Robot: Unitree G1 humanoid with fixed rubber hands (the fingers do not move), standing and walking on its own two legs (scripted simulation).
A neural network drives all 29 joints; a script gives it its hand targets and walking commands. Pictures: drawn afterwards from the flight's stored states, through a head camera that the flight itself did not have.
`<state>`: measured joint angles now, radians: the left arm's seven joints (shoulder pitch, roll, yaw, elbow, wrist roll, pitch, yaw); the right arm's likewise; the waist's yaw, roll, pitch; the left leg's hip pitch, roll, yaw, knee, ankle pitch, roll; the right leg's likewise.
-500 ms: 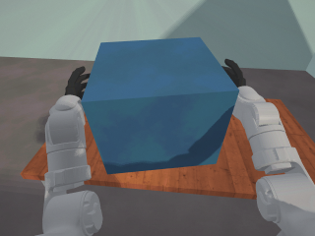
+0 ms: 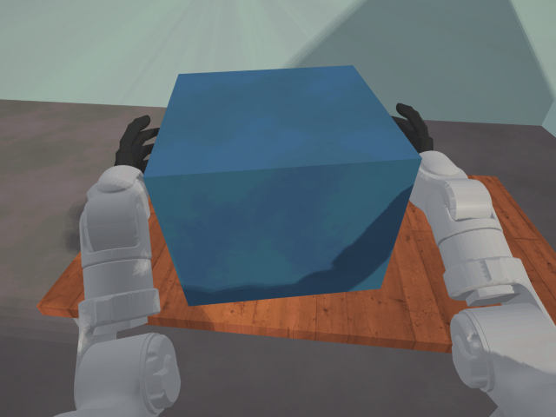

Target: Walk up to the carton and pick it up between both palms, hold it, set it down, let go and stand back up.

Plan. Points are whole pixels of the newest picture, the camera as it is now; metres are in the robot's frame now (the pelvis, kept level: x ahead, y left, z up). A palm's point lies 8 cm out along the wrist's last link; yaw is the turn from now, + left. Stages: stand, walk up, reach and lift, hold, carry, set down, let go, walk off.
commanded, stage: hold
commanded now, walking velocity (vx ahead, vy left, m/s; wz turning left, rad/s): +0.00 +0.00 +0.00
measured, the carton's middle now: (276, 177) +0.42 +0.00 +0.19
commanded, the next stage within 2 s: set down in 0.24 s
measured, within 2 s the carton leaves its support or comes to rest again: neither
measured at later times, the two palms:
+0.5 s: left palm (121, 159) +0.36 +0.20 +0.27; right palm (410, 152) +0.37 -0.18 +0.26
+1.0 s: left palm (146, 191) +0.39 +0.20 +0.19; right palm (395, 195) +0.39 -0.18 +0.17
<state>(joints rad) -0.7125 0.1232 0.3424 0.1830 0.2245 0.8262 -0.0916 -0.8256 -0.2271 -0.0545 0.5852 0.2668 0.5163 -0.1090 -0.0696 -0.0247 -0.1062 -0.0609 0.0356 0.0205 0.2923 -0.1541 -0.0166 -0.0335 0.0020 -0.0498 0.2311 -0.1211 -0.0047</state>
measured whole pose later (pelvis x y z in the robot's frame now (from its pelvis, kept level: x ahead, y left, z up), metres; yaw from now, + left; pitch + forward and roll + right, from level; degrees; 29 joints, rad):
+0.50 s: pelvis +0.00 +0.00 +0.00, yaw +1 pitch -6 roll +0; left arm -0.78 0.12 0.40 0.24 0.26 0.72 -0.13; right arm -0.83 -0.17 -0.13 0.59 0.17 0.41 -0.09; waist -0.07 -0.04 -0.07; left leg -0.02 0.02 0.01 0.28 -0.15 -0.01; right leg 0.00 -0.01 -0.06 0.25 -0.14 0.00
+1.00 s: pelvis +0.02 +0.00 +0.00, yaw +2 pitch -7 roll -1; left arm -0.61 0.10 0.30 0.19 0.22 0.50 -0.10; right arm -0.59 -0.15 -0.09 0.53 0.15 0.11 -0.11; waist -0.06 -0.05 0.05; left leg 0.00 0.03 -0.01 0.32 -0.20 -0.02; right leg 0.04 0.00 -0.07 0.25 -0.17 0.00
